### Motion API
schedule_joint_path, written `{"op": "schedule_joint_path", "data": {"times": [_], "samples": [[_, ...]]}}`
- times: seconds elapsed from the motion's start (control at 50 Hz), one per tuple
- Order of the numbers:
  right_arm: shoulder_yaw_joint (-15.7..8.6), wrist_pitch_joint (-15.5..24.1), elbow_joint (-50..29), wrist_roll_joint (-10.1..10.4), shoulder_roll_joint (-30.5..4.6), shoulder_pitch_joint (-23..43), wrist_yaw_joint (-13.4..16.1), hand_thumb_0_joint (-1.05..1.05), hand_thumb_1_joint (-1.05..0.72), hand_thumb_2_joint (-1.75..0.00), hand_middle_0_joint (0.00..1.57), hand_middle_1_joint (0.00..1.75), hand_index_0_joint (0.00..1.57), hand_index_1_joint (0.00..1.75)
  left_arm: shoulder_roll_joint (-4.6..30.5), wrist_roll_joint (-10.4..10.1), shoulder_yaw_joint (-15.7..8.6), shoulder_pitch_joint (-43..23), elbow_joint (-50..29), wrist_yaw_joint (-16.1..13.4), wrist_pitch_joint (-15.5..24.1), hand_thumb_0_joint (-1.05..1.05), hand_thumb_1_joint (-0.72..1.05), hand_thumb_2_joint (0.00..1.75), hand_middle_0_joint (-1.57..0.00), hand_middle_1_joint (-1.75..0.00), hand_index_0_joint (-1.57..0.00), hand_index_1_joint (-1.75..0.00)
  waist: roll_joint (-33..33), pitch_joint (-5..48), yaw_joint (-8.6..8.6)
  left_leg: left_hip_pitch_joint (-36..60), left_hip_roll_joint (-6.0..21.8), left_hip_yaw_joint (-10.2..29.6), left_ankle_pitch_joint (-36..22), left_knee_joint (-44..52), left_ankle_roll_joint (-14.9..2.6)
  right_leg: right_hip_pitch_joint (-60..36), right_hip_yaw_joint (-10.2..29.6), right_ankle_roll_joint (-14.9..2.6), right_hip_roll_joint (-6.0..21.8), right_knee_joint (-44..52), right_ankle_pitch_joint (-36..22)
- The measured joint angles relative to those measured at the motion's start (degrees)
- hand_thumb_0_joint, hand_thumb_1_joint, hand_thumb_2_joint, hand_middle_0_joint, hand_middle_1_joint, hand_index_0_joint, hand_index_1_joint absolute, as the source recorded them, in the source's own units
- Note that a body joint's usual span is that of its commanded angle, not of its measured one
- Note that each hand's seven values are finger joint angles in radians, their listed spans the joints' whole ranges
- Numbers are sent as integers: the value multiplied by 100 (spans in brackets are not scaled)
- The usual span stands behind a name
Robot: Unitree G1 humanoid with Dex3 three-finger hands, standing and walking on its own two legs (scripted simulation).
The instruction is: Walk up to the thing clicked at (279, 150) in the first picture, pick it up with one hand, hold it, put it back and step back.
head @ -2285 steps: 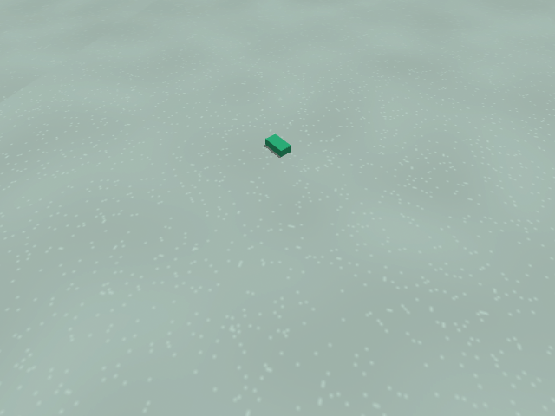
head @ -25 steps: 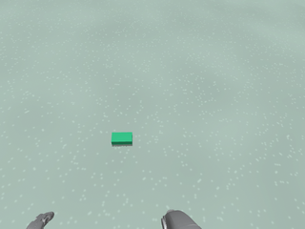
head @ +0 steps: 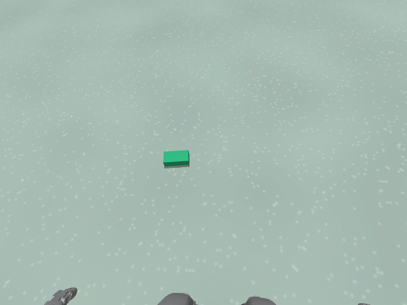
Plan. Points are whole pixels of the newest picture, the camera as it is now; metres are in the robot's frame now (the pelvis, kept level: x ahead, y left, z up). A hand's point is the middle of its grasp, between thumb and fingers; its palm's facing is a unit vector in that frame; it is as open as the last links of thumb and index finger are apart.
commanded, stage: step back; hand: left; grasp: from above
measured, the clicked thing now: (176, 158) +0.91 +0.23 -0.74
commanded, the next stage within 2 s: stand in 1.56 s
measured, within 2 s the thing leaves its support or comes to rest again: neither
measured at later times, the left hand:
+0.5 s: hand out of the picture -0.11 +0.24 -0.15, palm faces -0.03 -0.91 -0.41, open 7.4 cm
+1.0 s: hand out of the picture -0.13 +0.27 -0.14, palm faces +0.02 -0.92 -0.39, open 7.4 cm
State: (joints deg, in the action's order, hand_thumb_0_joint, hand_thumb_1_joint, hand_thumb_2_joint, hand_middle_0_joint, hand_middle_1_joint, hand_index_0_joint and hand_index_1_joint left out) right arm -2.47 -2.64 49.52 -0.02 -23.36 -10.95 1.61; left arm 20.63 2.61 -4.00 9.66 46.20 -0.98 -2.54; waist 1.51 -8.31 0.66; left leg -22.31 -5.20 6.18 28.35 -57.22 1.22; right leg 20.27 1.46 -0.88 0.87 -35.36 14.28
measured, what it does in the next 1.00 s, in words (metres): walks backwards: left foot, then right foot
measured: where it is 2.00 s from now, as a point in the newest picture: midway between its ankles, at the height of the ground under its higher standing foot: outside the picture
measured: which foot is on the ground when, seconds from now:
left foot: up 0.00-0.06, down 0.08-0.44, up 0.46-0.72, down 0.74-1.00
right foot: down 0.00-0.10, up 0.12-0.38, down 0.40-0.78, up 0.80-1.00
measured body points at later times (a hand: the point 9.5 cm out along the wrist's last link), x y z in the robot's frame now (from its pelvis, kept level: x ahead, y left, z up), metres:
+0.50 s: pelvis -0.17 -0.03 -0.01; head -0.14 -0.05 +0.44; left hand -0.11 +0.28 -0.12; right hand -0.05 -0.35 -0.13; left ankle -0.08 +0.11 -0.70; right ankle -0.20 -0.15 -0.73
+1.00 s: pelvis -0.19 -0.01 +0.00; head -0.18 -0.01 +0.45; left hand -0.13 +0.32 -0.11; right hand -0.13 -0.32 -0.12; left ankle -0.21 +0.11 -0.73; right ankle -0.14 -0.14 -0.71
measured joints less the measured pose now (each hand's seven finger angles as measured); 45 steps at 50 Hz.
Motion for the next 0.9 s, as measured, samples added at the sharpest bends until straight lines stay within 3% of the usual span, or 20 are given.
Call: {"op": "schedule_joint_path", "data": {"times": [0.04,0.08,0.12,0.18,0.22,0.26,0.32,0.4,0.44,0.46,0.5,0.54,0.58,0.64,0.72,0.74,0.78,0.84,0.9], "samples": [[7,19,43,-37,39,-63,-10,1,-91,-90,21,30,20,30,57,-16,-4,-193,-140,-28,0,1,90,90,-21,-30,-21,-30,-24,-103,-54,380,171,-195,-59,885,-17,179,-152,15,40,-152,-42],[4,60,84,-79,101,-100,-32,1,-91,-90,21,30,21,30,139,-65,9,-376,-250,-30,-22,1,90,90,-21,-30,-21,-30,-122,-208,-101,783,254,-369,-607,1919,-98,396,-258,52,126,-441,-22],[9,50,171,-147,306,-12,-61,1,-91,-90,21,30,21,30,262,-111,-12,-515,-240,-32,-78,1,90,90,-21,-30,-21,-30,-552,-408,-2,875,35,-580,-851,2088,-204,513,14,42,281,-686,10],[65,38,129,-209,331,-43,-157,1,-91,-90,21,30,21,30,179,-149,19,-462,-55,-43,-189,1,91,90,-21,-30,-20,-30,-412,-293,-122,699,246,-459,-985,2023,-267,718,239,28,-230,-1890,1368],[77,40,107,-247,324,-36,-142,1,-90,-90,21,30,21,30,144,-186,39,-365,45,-6,-211,1,91,90,-21,-30,-20,-30,-304,-158,-153,629,411,-402,-1180,2188,-262,760,411,12,-542,-2751,1566],[76,46,57,-239,306,17,-123,1,-90,-90,21,30,21,30,145,-210,38,-235,87,27,-188,1,91,90,-21,-30,-21,-30,-280,-19,-102,518,524,-442,-1374,2346,-226,671,540,11,-674,-3192,1539],[37,64,-59,-223,234,186,-114,1,-90,-90,21,30,21,30,153,-202,31,-116,147,40,-125,1,91,90,-21,-30,-21,-30,-248,24,-36,293,625,-489,-1598,2409,-180,159,515,100,-550,-2627,1556],[2,41,-196,-192,95,504,-143,1,-90,-90,21,30,21,30,181,-168,57,63,320,36,87,1,91,90,-21,-30,-21,-30,-197,7,87,-125,765,-673,-1679,2085,-80,-800,253,100,-189,-351,1120],[-54,-15,-142,-166,-53,661,-144,1,-90,-90,21,30,21,30,-5,-101,65,61,569,14,176,1,91,90,-21,-30,-20,-30,270,-145,4,-279,989,-370,-1500,1719,-172,-999,24,32,-477,-6,835],[-76,-47,-103,-161,-63,629,-132,1,-90,-90,21,30,21,30,-64,-58,90,135,634,34,195,1,91,90,-21,-30,-21,-30,372,-100,-27,-353,888,-145,-1069,1537,-206,-981,-40,6,-523,-23,788],[-75,-106,23,-154,20,468,-126,1,-91,-90,21,30,21,30,-68,-2,115,349,709,64,204,1,91,90,-21,-30,-21,-30,210,139,137,-471,496,26,-374,940,-156,-823,118,-62,-389,-124,755],[-58,-110,143,-111,40,318,-172,1,-91,-90,21,30,21,30,-66,-1,105,494,801,53,207,1,90,90,-21,-30,-21,-30,82,286,202,-488,216,135,-343,312,-120,-787,233,-67,-243,-29,640],[-65,-61,228,-85,1,136,-188,1,-91,-90,21,30,21,30,-71,-18,80,514,867,37,222,1,90,90,-21,-30,-21,-30,89,372,132,-434,101,217,-476,-7,-71,-769,156,-31,-140,94,528],[-79,-22,393,-116,-56,-113,-212,1,-91,-90,21,30,20,30,-24,-12,39,473,819,50,307,1,90,90,-21,-30,-21,-30,150,438,95,-103,204,154,-465,301,3,-666,10,-6,-73,111,471],[-105,31,645,-188,-39,-333,-288,1,-91,-90,21,30,20,30,98,9,-11,342,697,97,381,1,90,90,-21,-30,-21,-30,151,434,70,519,423,-164,-80,1544,-9,-542,-244,21,50,-30,531],[-115,69,691,-192,-13,-357,-303,1,-91,-90,21,30,20,30,144,-1,-10,307,685,110,370,1,90,90,-21,-30,-21,-30,111,421,58,704,440,-265,-204,1976,-42,-506,-287,51,106,-103,565],[-133,162,777,-209,135,-296,-310,1,-91,-90,21,30,20,30,269,-29,-8,267,698,108,315,1,90,90,-21,-30,-21,-30,-199,287,111,943,248,-444,-1044,2433,-110,-467,-137,81,320,-314,650],[-123,324,681,-230,248,-356,-331,1,-91,-90,21,30,21,30,286,-84,34,349,863,102,221,1,91,90,-21,-30,-21,-30,-262,421,4,991,255,-480,-1064,2506,-246,-161,3,-9,140,-1117,1276],[-93,392,626,-231,323,-420,-320,1,-91,-90,21,30,21,30,327,-115,59,359,947,152,235,1,91,90,-21,-30,-20,-30,-281,500,-80,1154,351,-448,-1118,2720,-265,58,-33,-63,16,-1508,1340]]}}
